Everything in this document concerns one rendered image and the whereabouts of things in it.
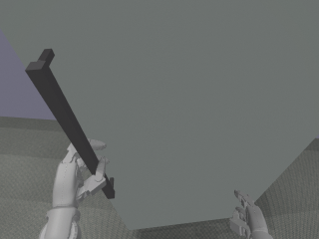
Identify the handle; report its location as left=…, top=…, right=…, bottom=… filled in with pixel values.
left=25, top=49, right=116, bottom=199

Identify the fridge door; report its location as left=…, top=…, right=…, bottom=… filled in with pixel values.
left=0, top=0, right=319, bottom=231

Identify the robot left forearm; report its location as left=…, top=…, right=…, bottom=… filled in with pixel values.
left=38, top=206, right=82, bottom=239

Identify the right robot hand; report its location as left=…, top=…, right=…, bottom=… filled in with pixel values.
left=229, top=189, right=269, bottom=239

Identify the left robot hand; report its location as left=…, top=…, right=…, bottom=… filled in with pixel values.
left=52, top=138, right=110, bottom=209

